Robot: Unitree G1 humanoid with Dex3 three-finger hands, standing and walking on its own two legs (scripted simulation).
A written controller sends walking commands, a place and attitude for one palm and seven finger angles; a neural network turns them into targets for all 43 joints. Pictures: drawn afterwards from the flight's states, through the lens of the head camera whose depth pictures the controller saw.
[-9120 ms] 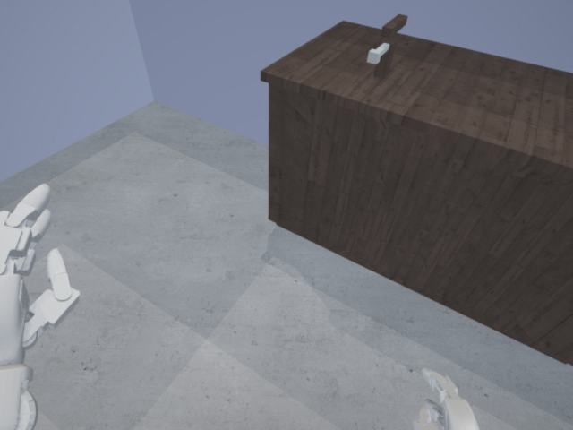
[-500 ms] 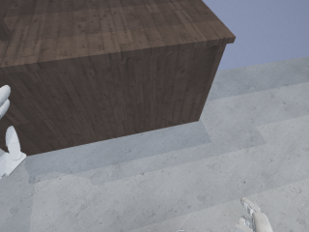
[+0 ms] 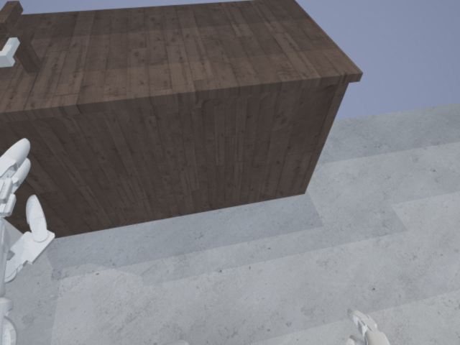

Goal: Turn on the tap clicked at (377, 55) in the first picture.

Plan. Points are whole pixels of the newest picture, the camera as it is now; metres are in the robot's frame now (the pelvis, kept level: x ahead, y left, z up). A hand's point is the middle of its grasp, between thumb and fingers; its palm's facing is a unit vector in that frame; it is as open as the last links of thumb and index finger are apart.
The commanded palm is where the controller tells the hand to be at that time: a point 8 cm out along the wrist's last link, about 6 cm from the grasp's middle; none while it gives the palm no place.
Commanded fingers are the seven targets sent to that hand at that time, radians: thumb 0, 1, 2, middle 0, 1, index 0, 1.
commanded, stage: take the last steps up to it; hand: left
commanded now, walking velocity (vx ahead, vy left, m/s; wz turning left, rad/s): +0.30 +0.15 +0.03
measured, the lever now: (4, 58) +0.68 +0.59 +0.11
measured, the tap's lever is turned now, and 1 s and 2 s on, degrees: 0 0 0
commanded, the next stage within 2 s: come to a stop and stand still in 1.10 s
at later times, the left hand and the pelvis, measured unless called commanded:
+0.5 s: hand (47, 173) +0.30 +0.28 +0.17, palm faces +0.39 -0.80 -0.46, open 7.4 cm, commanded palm +0.24 +0.33 +0.18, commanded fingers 0.00 0.90 0.90 -0.20 -0.30 -0.20 -0.30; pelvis +0.09 +0.04 +0.00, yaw +1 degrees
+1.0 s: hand (38, 120) +0.40 +0.34 +0.18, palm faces +0.38 -0.78 -0.50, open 7.4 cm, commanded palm +0.35 +0.39 +0.18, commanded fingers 0.00 0.90 0.90 -0.20 -0.30 -0.20 -0.30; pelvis +0.19 +0.11 -0.01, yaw -1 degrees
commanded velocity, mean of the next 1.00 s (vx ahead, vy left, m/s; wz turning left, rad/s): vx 0.25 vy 0.15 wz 0.03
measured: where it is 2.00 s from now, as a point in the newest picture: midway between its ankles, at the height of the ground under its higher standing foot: outside the picture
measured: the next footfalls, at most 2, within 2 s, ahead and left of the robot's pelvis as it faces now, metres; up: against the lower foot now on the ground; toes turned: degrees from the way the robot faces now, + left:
left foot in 0.04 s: +0.09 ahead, +0.15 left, +0.00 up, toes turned +7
right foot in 0.32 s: +0.11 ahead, -0.07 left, +0.00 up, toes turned -10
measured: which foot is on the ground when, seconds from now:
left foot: up 0.00-0.02, down 0.04-0.32, up 0.34-0.64, down 0.66-0.94, up 0.96-1.00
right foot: down 0.00-0.06, up 0.08-0.30, down 0.32-0.66, up 0.68-0.90, down 0.92-1.00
